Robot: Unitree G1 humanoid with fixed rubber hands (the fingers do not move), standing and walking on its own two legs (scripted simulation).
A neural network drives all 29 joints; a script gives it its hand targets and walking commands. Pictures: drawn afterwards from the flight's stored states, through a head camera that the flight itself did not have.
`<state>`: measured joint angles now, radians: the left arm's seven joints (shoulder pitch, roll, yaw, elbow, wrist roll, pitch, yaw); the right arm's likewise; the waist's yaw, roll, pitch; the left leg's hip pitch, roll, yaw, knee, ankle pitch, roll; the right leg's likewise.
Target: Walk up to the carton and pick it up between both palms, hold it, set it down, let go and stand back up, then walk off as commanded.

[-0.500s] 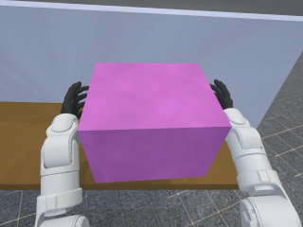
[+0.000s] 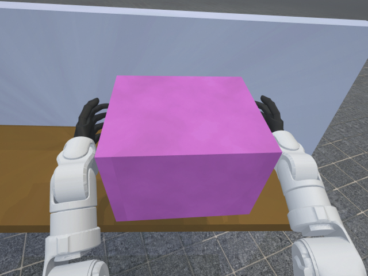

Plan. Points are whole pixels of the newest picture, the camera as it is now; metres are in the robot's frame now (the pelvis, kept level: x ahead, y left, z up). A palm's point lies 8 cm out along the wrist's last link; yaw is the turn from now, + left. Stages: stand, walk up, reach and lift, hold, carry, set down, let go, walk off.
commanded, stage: hold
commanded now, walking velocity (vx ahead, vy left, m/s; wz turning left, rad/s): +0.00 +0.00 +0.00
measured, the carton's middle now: (182, 144) +0.37 +0.00 +0.15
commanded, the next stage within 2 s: none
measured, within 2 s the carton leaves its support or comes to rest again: neither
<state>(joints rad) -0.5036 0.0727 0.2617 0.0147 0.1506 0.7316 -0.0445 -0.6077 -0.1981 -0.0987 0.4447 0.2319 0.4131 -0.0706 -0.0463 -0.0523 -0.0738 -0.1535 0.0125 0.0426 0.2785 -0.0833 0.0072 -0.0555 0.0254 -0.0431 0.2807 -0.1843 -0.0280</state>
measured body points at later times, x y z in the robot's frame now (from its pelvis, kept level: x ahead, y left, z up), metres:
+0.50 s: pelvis +0.00 +0.00 +0.00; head -0.04 +0.02 +0.45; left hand +0.36 +0.19 +0.19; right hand +0.37 -0.19 +0.18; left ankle +0.05 +0.12 -0.75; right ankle -0.02 -0.10 -0.75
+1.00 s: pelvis +0.00 +0.00 +0.00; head -0.05 +0.03 +0.45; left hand +0.36 +0.20 +0.18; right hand +0.37 -0.19 +0.18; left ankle +0.05 +0.12 -0.75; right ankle -0.02 -0.10 -0.75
